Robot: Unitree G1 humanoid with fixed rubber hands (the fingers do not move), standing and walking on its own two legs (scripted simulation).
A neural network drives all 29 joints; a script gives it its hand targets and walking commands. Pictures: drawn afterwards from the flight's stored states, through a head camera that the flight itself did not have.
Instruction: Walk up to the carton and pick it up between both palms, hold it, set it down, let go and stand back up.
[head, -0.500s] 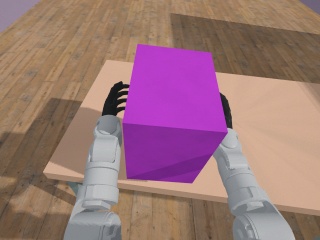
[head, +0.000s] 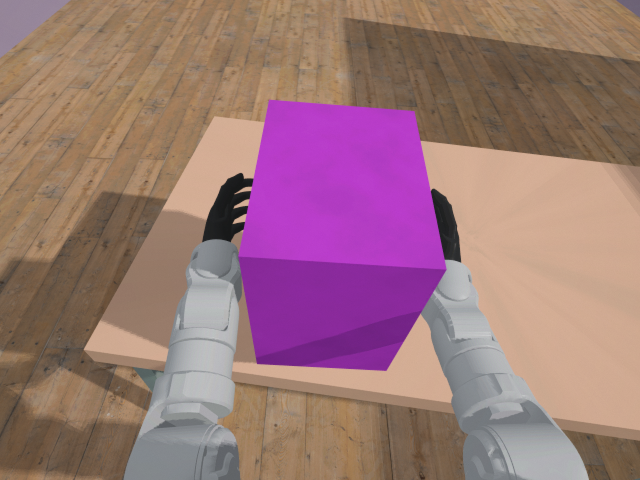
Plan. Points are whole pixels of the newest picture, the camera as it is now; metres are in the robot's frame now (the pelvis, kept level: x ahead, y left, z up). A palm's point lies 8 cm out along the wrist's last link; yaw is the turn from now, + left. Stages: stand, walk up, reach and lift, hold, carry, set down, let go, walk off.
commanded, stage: set down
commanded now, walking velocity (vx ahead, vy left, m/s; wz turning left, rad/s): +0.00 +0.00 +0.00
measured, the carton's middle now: (331, 244) +0.40 +0.00 +0.06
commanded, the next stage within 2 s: none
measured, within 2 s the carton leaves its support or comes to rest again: rests again in 1.72 s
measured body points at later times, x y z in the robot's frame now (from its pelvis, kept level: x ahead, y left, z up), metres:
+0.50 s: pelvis +0.00 +0.00 +0.00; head +0.02 +0.02 +0.45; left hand +0.41 +0.13 +0.07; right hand +0.39 -0.15 +0.07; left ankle -0.02 +0.13 -0.75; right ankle +0.00 -0.13 -0.75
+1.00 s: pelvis +0.01 +0.00 +0.00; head +0.08 +0.02 +0.44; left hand +0.43 +0.13 +0.02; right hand +0.41 -0.15 +0.03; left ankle -0.02 +0.13 -0.75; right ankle +0.00 -0.13 -0.75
